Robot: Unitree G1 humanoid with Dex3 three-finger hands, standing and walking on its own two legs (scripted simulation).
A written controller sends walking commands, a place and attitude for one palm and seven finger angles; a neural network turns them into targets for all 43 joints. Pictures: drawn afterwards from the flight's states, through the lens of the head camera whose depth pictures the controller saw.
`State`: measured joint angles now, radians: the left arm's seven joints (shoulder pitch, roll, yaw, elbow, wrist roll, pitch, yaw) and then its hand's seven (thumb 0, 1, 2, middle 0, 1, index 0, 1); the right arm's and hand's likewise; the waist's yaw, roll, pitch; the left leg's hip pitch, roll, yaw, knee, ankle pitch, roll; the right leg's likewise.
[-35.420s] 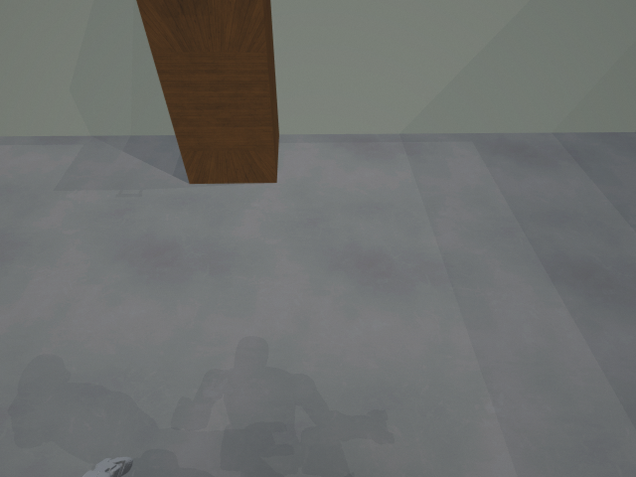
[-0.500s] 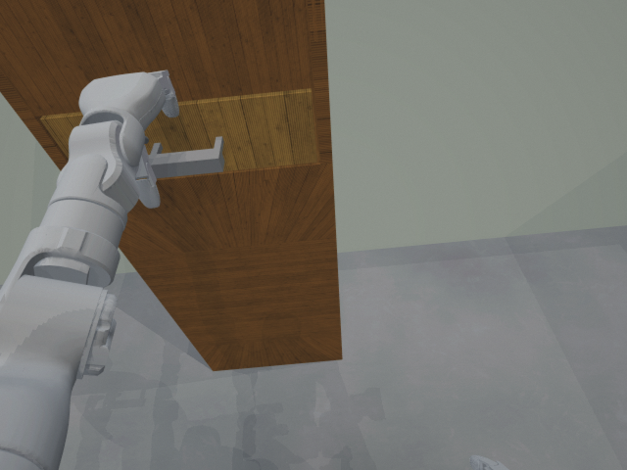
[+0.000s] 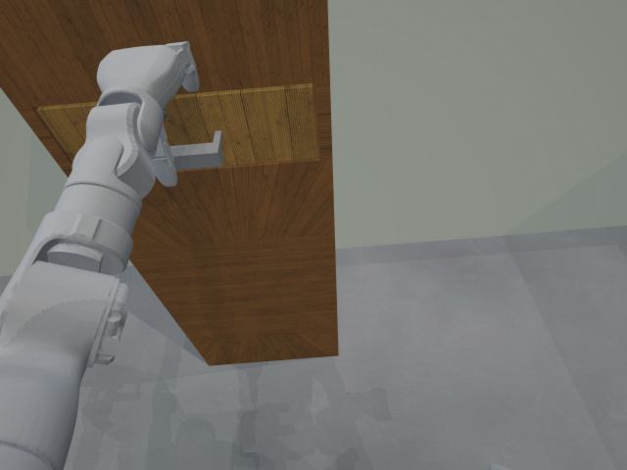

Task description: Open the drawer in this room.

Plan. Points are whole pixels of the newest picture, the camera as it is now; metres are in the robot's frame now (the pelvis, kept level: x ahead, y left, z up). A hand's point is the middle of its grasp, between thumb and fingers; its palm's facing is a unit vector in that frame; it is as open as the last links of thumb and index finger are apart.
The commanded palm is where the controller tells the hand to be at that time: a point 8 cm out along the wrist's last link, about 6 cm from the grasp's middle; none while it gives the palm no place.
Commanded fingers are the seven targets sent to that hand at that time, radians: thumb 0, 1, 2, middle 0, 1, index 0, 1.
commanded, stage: re-aim the fingers above the handle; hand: left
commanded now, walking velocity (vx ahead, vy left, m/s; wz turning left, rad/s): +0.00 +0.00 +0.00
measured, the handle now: (184, 148) +0.53 +0.19 +0.14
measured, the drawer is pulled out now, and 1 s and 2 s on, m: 0.00 0.00 0.00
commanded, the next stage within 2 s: lower the fingers behind the handle in 1.24 s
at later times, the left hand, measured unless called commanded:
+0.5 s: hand (123, 149) +0.43 +0.21 +0.22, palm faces +0.19 -0.01 -0.98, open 13.8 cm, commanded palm +0.39 +0.20 +0.25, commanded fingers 0.00 -0.50 0.30 -0.30 -1.20 -0.30 -1.20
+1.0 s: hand (98, 136) +0.43 +0.23 +0.23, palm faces +0.16 +0.04 -0.99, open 13.8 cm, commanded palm +0.39 +0.20 +0.26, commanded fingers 0.00 -0.50 0.30 -0.30 -1.20 -0.30 -1.20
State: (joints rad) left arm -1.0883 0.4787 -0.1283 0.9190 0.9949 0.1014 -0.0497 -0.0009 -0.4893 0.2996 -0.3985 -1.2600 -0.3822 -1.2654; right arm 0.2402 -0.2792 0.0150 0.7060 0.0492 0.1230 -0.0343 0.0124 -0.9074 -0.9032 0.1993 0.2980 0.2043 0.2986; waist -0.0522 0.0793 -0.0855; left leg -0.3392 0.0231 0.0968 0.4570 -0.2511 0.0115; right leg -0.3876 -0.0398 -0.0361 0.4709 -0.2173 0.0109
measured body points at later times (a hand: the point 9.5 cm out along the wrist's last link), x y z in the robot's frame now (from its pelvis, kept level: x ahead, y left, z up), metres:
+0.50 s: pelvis +0.00 -0.01 +0.00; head +0.00 -0.05 +0.45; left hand +0.41 +0.21 +0.27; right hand +0.15 -0.26 -0.12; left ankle -0.02 +0.11 -0.74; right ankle +0.01 -0.13 -0.74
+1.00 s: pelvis -0.01 -0.01 +0.00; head +0.01 -0.05 +0.45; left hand +0.42 +0.23 +0.28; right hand +0.15 -0.23 -0.13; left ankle -0.02 +0.11 -0.74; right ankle +0.01 -0.13 -0.74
